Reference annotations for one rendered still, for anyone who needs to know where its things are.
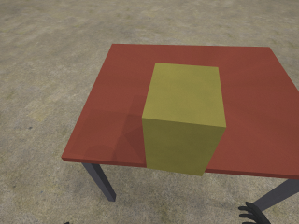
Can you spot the carton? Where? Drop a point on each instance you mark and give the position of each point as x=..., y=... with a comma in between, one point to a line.
x=183, y=118

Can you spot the table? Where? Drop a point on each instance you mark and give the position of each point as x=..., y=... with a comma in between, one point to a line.
x=260, y=102

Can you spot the robot right hand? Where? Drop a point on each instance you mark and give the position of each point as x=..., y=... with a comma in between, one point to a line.
x=257, y=216

